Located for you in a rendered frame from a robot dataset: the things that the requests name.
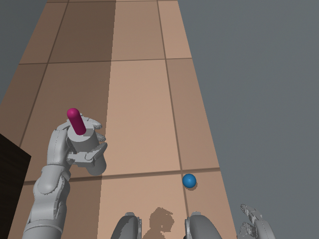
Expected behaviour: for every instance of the left robot hand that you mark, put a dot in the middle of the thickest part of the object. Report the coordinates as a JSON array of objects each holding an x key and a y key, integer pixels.
[{"x": 61, "y": 150}]

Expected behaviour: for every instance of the left robot arm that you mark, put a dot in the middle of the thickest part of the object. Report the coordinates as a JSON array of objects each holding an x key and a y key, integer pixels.
[{"x": 47, "y": 216}]

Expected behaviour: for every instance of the right robot hand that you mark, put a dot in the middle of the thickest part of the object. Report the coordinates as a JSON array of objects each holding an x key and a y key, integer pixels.
[{"x": 261, "y": 229}]

